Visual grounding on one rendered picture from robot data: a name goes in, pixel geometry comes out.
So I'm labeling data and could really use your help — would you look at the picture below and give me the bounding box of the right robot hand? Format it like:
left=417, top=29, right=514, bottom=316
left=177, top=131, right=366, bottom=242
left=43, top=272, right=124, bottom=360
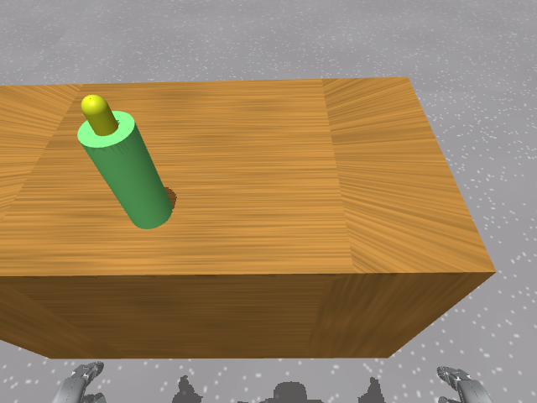
left=437, top=367, right=493, bottom=403

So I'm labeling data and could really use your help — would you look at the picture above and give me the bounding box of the bottle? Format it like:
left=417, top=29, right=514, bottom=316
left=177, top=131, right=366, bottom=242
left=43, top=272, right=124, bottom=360
left=77, top=95, right=173, bottom=229

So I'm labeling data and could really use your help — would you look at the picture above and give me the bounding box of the left robot hand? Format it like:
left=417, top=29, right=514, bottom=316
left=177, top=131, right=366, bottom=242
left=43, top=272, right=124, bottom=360
left=50, top=362, right=107, bottom=403

